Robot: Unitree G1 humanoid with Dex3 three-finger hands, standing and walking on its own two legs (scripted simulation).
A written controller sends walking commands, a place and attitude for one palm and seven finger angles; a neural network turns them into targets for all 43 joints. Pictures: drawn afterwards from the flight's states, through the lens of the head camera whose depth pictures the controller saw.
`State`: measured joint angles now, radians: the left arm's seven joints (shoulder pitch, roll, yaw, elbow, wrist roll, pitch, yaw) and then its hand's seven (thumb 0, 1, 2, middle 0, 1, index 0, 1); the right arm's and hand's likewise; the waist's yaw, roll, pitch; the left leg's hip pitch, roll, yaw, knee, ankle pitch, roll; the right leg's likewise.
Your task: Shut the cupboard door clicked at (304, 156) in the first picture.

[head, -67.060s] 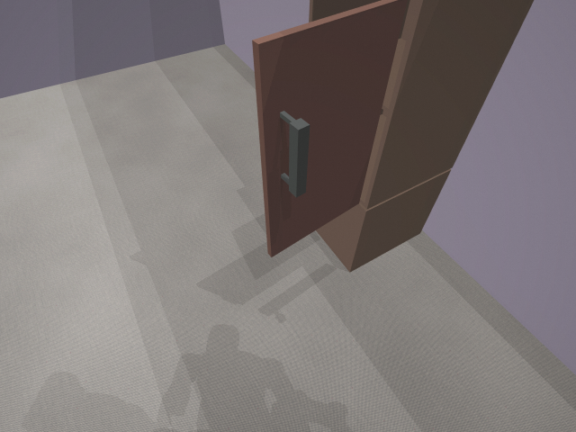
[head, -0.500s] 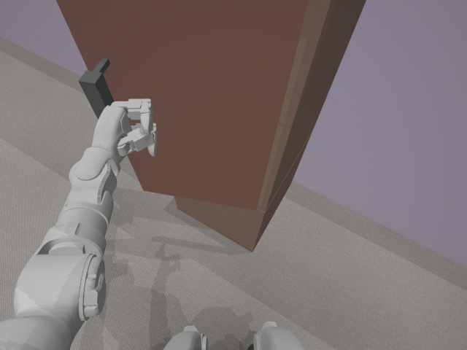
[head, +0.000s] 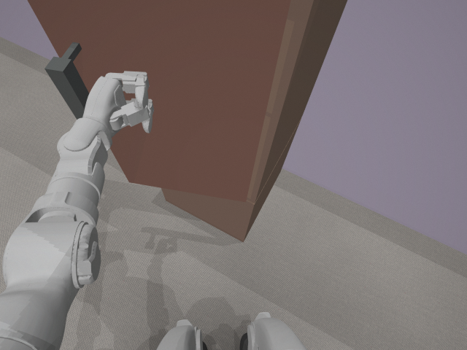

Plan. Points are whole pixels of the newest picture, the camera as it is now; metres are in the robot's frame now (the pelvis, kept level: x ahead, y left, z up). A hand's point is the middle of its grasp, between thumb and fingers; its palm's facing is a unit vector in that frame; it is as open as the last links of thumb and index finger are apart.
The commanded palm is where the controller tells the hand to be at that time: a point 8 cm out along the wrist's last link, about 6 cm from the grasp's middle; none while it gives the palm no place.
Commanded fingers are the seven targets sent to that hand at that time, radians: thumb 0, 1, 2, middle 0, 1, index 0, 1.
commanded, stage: push the door shut along its arc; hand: left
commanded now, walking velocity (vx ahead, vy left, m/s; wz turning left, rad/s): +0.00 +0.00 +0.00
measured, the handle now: (88, 98) +0.53 +0.21 +0.09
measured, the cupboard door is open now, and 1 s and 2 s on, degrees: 19 0 0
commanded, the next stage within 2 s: pull the fist back off the door in 0.38 s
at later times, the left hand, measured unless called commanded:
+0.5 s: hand (165, 88) +0.54 +0.08 +0.10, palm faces -0.40 -0.91 -0.03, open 3.6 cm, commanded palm +0.55 +0.10 +0.10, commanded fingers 0.00 0.90 0.90 -1.30 -1.50 -1.30 -1.50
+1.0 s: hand (178, 92) +0.53 +0.06 +0.10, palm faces +0.08 -1.00 -0.03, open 3.1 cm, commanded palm +0.48 +0.11 +0.10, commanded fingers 0.00 0.90 0.90 -1.30 -1.50 -1.30 -1.50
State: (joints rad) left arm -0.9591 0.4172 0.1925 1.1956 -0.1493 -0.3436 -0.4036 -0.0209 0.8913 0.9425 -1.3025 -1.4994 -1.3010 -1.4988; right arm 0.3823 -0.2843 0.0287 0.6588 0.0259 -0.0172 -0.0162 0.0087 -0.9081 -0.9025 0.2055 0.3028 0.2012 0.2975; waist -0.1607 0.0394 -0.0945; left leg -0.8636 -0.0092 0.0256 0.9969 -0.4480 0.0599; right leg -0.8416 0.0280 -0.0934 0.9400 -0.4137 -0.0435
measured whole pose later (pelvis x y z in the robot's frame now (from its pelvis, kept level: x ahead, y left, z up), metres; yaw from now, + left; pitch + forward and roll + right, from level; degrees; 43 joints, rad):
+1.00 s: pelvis +0.02 -0.01 +0.01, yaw -2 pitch +19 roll -1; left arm -0.90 0.23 0.29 1.14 0.00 -0.44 0.16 0.01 0.90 0.91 -1.30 -1.50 -1.30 -1.50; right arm 0.47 -0.24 -0.01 0.64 -0.05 0.01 0.09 0.01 -0.91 -0.90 0.20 0.30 0.20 0.30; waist -0.17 0.06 -0.14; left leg -0.82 0.01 0.06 0.93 -0.45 0.04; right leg -0.82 0.06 -0.05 0.90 -0.41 -0.06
